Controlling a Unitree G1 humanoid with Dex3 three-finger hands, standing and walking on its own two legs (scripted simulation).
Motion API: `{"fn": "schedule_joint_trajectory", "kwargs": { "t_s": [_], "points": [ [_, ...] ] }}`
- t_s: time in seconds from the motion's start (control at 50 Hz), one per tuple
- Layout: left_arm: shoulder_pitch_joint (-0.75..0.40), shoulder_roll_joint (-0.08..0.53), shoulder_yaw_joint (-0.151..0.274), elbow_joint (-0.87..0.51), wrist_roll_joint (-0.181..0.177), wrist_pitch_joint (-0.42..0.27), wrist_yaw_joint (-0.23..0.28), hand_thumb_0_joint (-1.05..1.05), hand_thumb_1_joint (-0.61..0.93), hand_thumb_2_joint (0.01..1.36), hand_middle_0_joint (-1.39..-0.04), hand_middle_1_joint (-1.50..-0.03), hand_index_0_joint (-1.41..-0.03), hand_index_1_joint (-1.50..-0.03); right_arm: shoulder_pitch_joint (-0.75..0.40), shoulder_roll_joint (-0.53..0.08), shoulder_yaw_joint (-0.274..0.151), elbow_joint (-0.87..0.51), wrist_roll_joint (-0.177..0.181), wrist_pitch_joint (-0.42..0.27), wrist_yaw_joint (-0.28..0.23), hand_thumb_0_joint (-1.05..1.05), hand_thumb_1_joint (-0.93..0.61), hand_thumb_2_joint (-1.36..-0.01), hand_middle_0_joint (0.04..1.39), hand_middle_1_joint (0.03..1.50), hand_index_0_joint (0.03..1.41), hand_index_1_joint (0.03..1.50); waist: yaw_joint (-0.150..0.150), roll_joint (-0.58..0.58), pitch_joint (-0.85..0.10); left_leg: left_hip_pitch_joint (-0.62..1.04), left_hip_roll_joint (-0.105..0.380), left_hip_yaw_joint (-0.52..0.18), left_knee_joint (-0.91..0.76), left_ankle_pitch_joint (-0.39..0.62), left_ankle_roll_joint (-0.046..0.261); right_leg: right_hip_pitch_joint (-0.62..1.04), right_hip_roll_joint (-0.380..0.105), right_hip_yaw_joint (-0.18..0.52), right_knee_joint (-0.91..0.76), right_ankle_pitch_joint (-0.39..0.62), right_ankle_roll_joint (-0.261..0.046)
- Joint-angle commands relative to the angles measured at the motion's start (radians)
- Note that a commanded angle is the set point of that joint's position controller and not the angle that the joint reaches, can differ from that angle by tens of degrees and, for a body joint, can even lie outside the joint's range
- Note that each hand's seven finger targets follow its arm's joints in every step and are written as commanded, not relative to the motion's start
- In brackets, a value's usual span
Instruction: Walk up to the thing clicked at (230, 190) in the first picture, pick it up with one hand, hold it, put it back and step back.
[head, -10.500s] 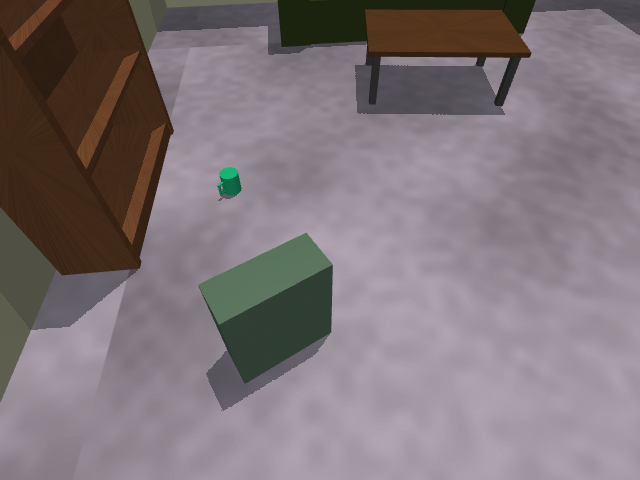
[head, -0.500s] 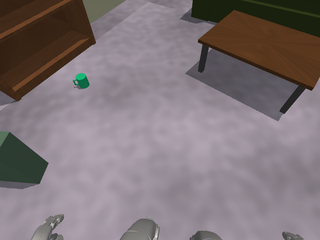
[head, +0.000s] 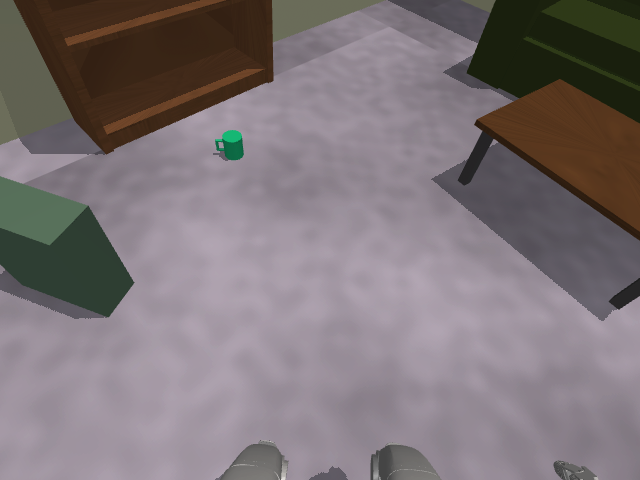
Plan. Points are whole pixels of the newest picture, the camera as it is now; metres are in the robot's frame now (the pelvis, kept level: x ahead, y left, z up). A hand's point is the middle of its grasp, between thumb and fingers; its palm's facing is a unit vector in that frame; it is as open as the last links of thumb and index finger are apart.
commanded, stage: walk up
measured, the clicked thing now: (229, 145) +1.45 +0.42 -0.69
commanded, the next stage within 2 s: stand in 1.58 s
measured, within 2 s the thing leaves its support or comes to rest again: neither
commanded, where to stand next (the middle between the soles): +0.09 -0.04 m, yaw +7 degrees
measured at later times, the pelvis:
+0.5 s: pelvis +0.00 -0.03 +0.01, yaw +8 degrees
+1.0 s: pelvis +0.02 -0.05 +0.02, yaw +10 degrees
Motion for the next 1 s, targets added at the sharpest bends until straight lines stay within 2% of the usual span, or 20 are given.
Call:
{"fn": "schedule_joint_trajectory", "kwargs": {
  "t_s": [0.0, 0.1, 0.12, 0.14, 0.18, 0.24, 0.32, 0.38, 0.42, 0.44, 0.46, 0.48, 0.58, 0.66, 0.7, 0.72, 0.74, 0.82, 0.88, 0.98],
  "points": [
    [0.049, 0.171, 0.06, -0.05, 0.0, -0.027, 0.01, 0.0, 0.9, 0.9, -0.2, -0.3, -0.2, -0.3, -0.024, -0.313, -0.102, -0.079, -0.01, -0.009, -0.018, 0.0, -0.9, -0.9, 0.2, 0.3, 0.2, 0.3, -0.016, 0.27, -0.111, -0.005, 0.202, -0.36, -0.297, -0.277, 0.19, 0.023, 0.016, -0.004, -0.054, -0.014, 0.006],
    [0.121, 0.134, 0.057, -0.005, -0.001, -0.066, 0.021, 0.0, 0.9, 0.9, -0.2, -0.3, -0.2, -0.3, -0.068, -0.284, -0.084, -0.081, -0.006, 0.026, -0.004, 0.0, -0.9, -0.9, 0.2, 0.3, 0.2, 0.3, 0.033, 0.236, -0.14, -0.12, 0.126, -0.278, -0.157, -0.211, 0.137, 0.273, 0.089, -0.056, -0.43, 0.059, -0.017],
    [0.145, 0.168, 0.065, -0.003, 0.012, -0.08, 0.028, 0.0, 0.9, 0.9, -0.2, -0.3, -0.2, -0.3, -0.062, -0.23, -0.067, -0.082, 0.004, 0.032, -0.004, 0.0, -0.9, -0.9, 0.2, 0.3, 0.2, 0.3, 0.051, 0.103, -0.154, -0.137, 0.065, -0.214, 0.001, -0.179, 0.095, 0.299, 0.02, 0.077, -0.568, -0.007, -0.034],
    [0.132, 0.262, 0.082, -0.02, 0.033, -0.091, 0.034, 0.0, 0.9, 0.9, -0.2, -0.3, -0.2, -0.3, -0.049, -0.157, -0.046, -0.094, 0.02, 0.028, -0.007, 0.0, -0.9, -0.9, 0.2, 0.3, 0.2, 0.3, 0.06, -0.128, -0.108, -0.279, -0.064, -0.092, 0.226, -0.237, 0.029, 0.299, -0.199, 0.403, -0.705, -0.174, -0.107],
    [-0.086, 0.344, 0.094, -0.067, 0.025, -0.085, 0.028, 0.0, 0.9, 0.9, -0.2, -0.3, -0.2, -0.3, -0.036, -0.281, -0.088, -0.04, 0.004, 0.016, -0.018, 0.0, -0.9, -0.9, 0.2, 0.3, 0.2, 0.3, 0.008, -0.151, -0.007, -0.184, 0.034, -0.036, 0.355, -0.316, -0.009, 0.045, -0.412, 0.628, -0.793, -0.333, -0.265],
    [-0.064, 0.224, 0.061, -0.048, 0.019, -0.103, 0.032, 0.0, 0.9, 0.9, -0.2, -0.3, -0.2, -0.3, -0.016, -0.242, -0.083, 0.013, 0.011, 0.012, 0.01, 0.0, -0.9, -0.9, 0.2, 0.3, 0.2, 0.3, -0.005, -0.026, 0.032, -0.147, 0.026, 0.008, 0.261, -0.185, -0.001, 0.123, -0.195, 0.223, -0.664, -0.034, -0.167],
    [0.013, 0.248, 0.058, -0.017, 0.019, -0.111, 0.023, 0.0, 0.9, 0.9, -0.2, -0.3, -0.2, -0.3, -0.031, -0.19, -0.061, 0.015, 0.012, 0.0, 0.034, 0.0, -0.9, -0.9, 0.2, 0.3, 0.2, 0.3, 0.037, -0.173, -0.018, -0.085, 0.016, 0.102, 0.047, -0.184, -0.012, 0.273, -0.144, 0.134, -0.594, 0.215, -0.149],
    [-0.011, 0.217, 0.04, -0.03, -0.008, -0.095, 0.019, 0.0, 0.9, 0.9, -0.2, -0.3, -0.2, -0.3, 0.01, -0.167, -0.063, 0.051, 0.015, -0.023, 0.029, 0.0, -0.9, -0.9, 0.2, 0.3, 0.2, 0.3, -0.007, -0.131, -0.103, 0.123, -0.017, 0.161, -0.251, 0.004, -0.012, 0.283, -0.129, 0.023, -0.411, 0.499, -0.135],
    [0.034, 0.111, -0.005, -0.042, -0.015, -0.089, 0.021, 0.0, 0.9, 0.9, -0.2, -0.3, -0.2, -0.3, 0.076, -0.239, -0.093, 0.074, 0.005, -0.034, 0.011, 0.0, -0.9, -0.9, 0.2, 0.3, 0.2, 0.3, -0.043, 0.101, -0.2, 0.438, 0.093, -0.097, -0.304, 0.08, 0.043, 0.041, -0.064, -0.041, -0.124, 0.368, -0.045],
    [0.035, 0.039, -0.024, -0.062, -0.023, -0.084, 0.021, 0.0, 0.9, 0.9, -0.2, -0.3, -0.2, -0.3, 0.066, -0.301, -0.101, 0.052, -0.01, -0.039, 0.003, 0.0, -0.9, -0.9, 0.2, 0.3, 0.2, 0.3, -0.034, 0.276, -0.221, 0.547, 0.324, -0.437, -0.332, 0.148, 0.127, -0.178, 0.046, -0.066, -0.022, -0.062, 0.007],
    [-0.012, 0.15, 0.008, -0.043, -0.017, -0.074, 0.037, 0.0, 0.9, 0.9, -0.2, -0.3, -0.2, -0.3, 0.084, -0.375, -0.116, 0.06, 0.011, -0.03, 0.007, 0.0, -0.9, -0.9, 0.2, 0.3, 0.2, 0.3, -0.072, 0.205, -0.211, 0.428, 0.432, -0.538, -0.342, 0.068, 0.266, -0.139, 0.02, 0.013, -0.019, -0.162, -0.007],
    [-0.044, 0.186, 0.011, -0.037, -0.012, -0.075, 0.041, 0.0, 0.9, 0.9, -0.2, -0.3, -0.2, -0.3, 0.061, -0.373, -0.122, 0.069, 0.017, -0.023, 0.009, 0.0, -0.9, -0.9, 0.2, 0.3, 0.2, 0.3, -0.067, 0.188, -0.148, 0.325, 0.438, -0.535, -0.367, 0.018, 0.303, -0.119, -0.01, 0.03, 0.003, -0.145, -0.013],
    [0.031, 0.137, 0.014, 0.025, -0.028, -0.087, 0.027, 0.0, 0.9, 0.9, -0.2, -0.3, -0.2, -0.3, -0.078, -0.257, -0.064, 0.05, 0.016, -0.025, 0.007, 0.0, -0.9, -0.9, 0.2, 0.3, 0.2, 0.3, -0.002, 0.218, -0.101, 0.136, 0.251, -0.152, -0.264, 0.367, 0.155, 0.11, 0.008, -0.017, -0.213, 0.057, -0.012],
    [0.059, 0.141, 0.015, 0.074, -0.013, -0.104, 0.042, 0.0, 0.9, 0.9, -0.2, -0.3, -0.2, -0.3, -0.151, -0.202, -0.039, 0.046, 0.031, 0.014, 0.015, 0.0, -0.9, -0.9, 0.2, 0.3, 0.2, 0.3, 0.037, 0.174, -0.129, 0.01, 0.163, -0.044, -0.116, 0.136, 0.072, 0.322, 0.058, -0.038, -0.499, 0.32, -0.02],
    [-0.016, 0.231, 0.026, 0.053, 0.005, -0.117, 0.047, 0.0, 0.9, 0.9, -0.2, -0.3, -0.2, -0.3, -0.104, -0.144, -0.022, 0.051, 0.035, 0.029, 0.019, 0.0, -0.9, -0.9, 0.2, 0.3, 0.2, 0.3, -0.001, -0.029, -0.115, -0.071, 0.045, 0.021, 0.022, -0.13, 0.007, 0.288, -0.18, 0.31, -0.674, 0.16, -0.097],
    [-0.121, 0.272, 0.028, 0.041, 0.0, -0.111, 0.044, 0.0, 0.9, 0.9, -0.2, -0.3, -0.2, -0.3, -0.074, -0.179, -0.039, 0.091, 0.026, 0.04, 0.016, 0.0, -0.9, -0.9, 0.2, 0.3, 0.2, 0.3, -0.025, -0.072, -0.105, 0.044, 0.056, 0.048, 0.123, -0.311, 0.002, 0.113, -0.295, 0.394, -0.736, -0.055, -0.187],
    [-0.181, 0.264, 0.026, 0.029, 0.003, -0.108, 0.04, 0.0, 0.9, 0.9, -0.2, -0.3, -0.2, -0.3, -0.041, -0.207, -0.053, 0.124, 0.023, 0.042, 0.019, 0.0, -0.9, -0.9, 0.2, 0.3, 0.2, 0.3, -0.049, -0.062, -0.069, 0.149, 0.075, 0.034, 0.127, -0.281, -0.006, -0.002, -0.284, 0.382, -0.728, -0.118, -0.2],
    [-0.179, 0.158, -0.012, 0.061, -0.009, -0.093, 0.031, 0.0, 0.9, 0.9, -0.2, -0.3, -0.2, -0.3, -0.074, -0.217, -0.053, 0.165, 0.014, 0.022, 0.029, 0.0, -0.9, -0.9, 0.2, 0.3, 0.2, 0.3, -0.036, 0.048, -0.053, 0.146, 0.14, -0.121, -0.29, -0.177, 0.038, 0.048, -0.036, 0.073, -0.534, -0.033, -0.03],
    [-0.167, 0.167, -0.009, 0.107, -0.014, -0.094, 0.023, 0.0, 0.9, 0.9, -0.2, -0.3, -0.2, -0.3, -0.163, -0.225, -0.037, 0.163, 0.01, 0.019, 0.033, 0.0, -0.9, -0.9, 0.2, 0.3, 0.2, 0.3, 0.002, 0.019, -0.05, -0.021, 0.144, -0.129, -0.329, -0.35, 0.037, 0.209, -0.021, 0.079, -0.588, -0.045, -0.027],
    [-0.19, 0.146, -0.023, 0.145, -0.028, -0.108, 0.028, 0.0, 0.9, 0.9, -0.2, -0.3, -0.2, -0.3, -0.153, -0.206, -0.02, 0.222, 0.01, 0.004, 0.034, 0.0, -0.9, -0.9, 0.2, 0.3, 0.2, 0.3, -0.008, 0.1, -0.145, 0.137, 0.14, -0.078, -0.324, 0.036, 0.017, 0.273, -0.04, 0.052, -0.574, 0.247, -0.03]
  ]
}}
